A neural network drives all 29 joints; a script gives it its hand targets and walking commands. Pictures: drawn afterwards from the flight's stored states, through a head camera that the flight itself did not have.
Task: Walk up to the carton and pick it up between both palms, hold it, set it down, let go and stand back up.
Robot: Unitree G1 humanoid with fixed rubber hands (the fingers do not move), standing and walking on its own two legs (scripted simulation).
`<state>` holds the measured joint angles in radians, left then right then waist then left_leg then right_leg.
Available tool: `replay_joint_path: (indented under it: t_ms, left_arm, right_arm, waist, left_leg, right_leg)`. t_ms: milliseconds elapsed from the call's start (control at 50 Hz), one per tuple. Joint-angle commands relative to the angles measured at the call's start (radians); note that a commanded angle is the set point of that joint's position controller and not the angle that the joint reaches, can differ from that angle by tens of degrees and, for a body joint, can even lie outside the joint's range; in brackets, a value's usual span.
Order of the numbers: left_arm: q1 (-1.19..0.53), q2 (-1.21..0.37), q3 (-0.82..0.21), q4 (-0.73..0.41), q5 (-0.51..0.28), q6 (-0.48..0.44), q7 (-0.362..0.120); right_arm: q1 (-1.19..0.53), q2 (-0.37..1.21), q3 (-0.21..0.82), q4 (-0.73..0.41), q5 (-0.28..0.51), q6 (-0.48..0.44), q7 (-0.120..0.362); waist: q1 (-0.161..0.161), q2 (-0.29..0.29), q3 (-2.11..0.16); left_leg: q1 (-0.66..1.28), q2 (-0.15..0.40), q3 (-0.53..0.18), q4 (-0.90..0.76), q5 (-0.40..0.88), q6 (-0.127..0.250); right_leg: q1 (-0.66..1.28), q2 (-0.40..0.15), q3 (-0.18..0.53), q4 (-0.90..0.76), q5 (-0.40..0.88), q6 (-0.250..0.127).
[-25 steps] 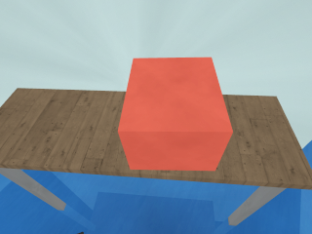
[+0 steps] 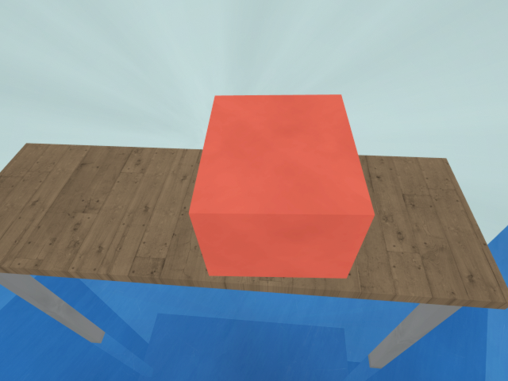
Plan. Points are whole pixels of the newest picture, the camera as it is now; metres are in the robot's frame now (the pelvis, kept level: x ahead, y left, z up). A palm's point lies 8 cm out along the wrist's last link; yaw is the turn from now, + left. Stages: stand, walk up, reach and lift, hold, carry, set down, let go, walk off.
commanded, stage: stand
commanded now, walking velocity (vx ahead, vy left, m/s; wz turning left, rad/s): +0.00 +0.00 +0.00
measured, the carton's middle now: (277, 182) +0.46 -0.02 +0.03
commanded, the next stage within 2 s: none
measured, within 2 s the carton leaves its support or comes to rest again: neither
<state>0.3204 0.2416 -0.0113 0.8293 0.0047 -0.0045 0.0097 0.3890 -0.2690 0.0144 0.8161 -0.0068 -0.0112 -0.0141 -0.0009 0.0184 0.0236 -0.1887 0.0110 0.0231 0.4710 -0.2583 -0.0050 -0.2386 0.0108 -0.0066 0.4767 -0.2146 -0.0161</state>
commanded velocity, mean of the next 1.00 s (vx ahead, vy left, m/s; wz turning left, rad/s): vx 0.00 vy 0.00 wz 0.00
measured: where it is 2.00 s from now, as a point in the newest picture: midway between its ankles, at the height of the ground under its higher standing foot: outside the picture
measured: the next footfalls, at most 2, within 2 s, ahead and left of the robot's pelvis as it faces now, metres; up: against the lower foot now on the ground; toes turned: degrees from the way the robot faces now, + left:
none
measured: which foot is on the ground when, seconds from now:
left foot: down 0.00-1.00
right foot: down 0.00-1.00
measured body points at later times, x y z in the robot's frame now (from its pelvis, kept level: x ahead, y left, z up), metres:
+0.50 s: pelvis +0.01 +0.00 +0.00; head +0.01 +0.00 +0.45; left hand +0.05 +0.26 -0.13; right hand +0.03 -0.25 -0.14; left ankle +0.00 +0.12 -0.74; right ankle +0.03 -0.11 -0.74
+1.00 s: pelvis +0.01 +0.01 +0.00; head +0.02 +0.00 +0.45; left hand +0.03 +0.26 -0.14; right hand +0.02 -0.24 -0.14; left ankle +0.00 +0.12 -0.74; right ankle +0.03 -0.11 -0.74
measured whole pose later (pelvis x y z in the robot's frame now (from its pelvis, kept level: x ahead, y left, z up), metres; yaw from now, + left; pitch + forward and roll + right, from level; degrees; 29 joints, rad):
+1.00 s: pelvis +0.01 +0.01 +0.00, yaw +0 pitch -1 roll +0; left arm 0.33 0.22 -0.02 0.95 0.00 0.00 0.03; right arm 0.36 -0.23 0.02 0.94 0.00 -0.01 -0.03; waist 0.01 0.01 0.03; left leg -0.17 0.00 0.02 0.43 -0.25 0.00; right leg -0.22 0.00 0.00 0.44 -0.21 0.00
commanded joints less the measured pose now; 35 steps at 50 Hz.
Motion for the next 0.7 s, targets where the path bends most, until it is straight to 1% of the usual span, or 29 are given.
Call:
replay_joint_path:
  t_ms: [0, 380, 580, 620, 640, 680]
  left_arm:
    - [0.02, 0.138, 0.037, -0.052, -0.001, -0.02, 0.009]
    - [0.029, 0.127, 0.034, 0.0, -0.003, -0.017, 0.017]
    - [0.034, 0.121, 0.032, 0.029, -0.003, -0.015, 0.02]
    - [0.04, 0.116, 0.029, 0.04, -0.004, -0.013, 0.02]
    - [0.041, 0.114, 0.028, 0.04, -0.004, -0.012, 0.021]
    - [0.045, 0.116, 0.027, 0.047, -0.004, -0.012, 0.022]
  right_arm:
    - [0.047, -0.124, -0.034, -0.049, 0.001, -0.019, -0.009]
    - [0.047, -0.112, -0.032, 0.001, 0.003, -0.016, -0.016]
    - [0.045, -0.103, -0.032, 0.029, 0.004, -0.014, -0.018]
    - [0.041, -0.096, -0.028, 0.04, 0.003, -0.011, -0.019]
    - [0.04, -0.1, -0.03, 0.044, 0.002, -0.01, -0.02]
    - [0.037, -0.096, -0.026, 0.051, 0.003, -0.011, -0.02]
  waist:
    - [0.001, -0.021, 0.026]
    - [0.002, -0.019, 0.027]
    - [0.002, -0.019, 0.033]
    - [0.006, -0.019, 0.044]
    - [0.003, -0.001, 0.049]
    - [0.005, 0.0, 0.049]
  left_leg:
    - [-0.032, 0.09, -0.106, -0.097, 0.033, 0.024]
    - [-0.018, 0.093, -0.105, -0.109, 0.073, 0.022]
    - [-0.017, 0.092, -0.105, -0.12, 0.07, 0.022]
    - [-0.038, 0.094, -0.093, -0.123, 0.048, 0.024]
    - [-0.038, 0.091, -0.093, -0.121, 0.048, 0.023]
    - [-0.04, 0.094, -0.096, -0.127, 0.042, 0.024]
  right_leg:
    - [-0.009, -0.097, 0.118, -0.099, 0.022, -0.012]
    - [0.012, -0.099, 0.112, -0.102, 0.073, -0.008]
    - [0.017, -0.099, 0.11, -0.109, 0.069, -0.005]
    - [0.013, -0.099, 0.103, -0.114, 0.034, -0.006]
    - [0.016, -0.099, 0.106, -0.115, 0.04, -0.006]
    - [0.016, -0.101, 0.107, -0.115, 0.031, -0.007]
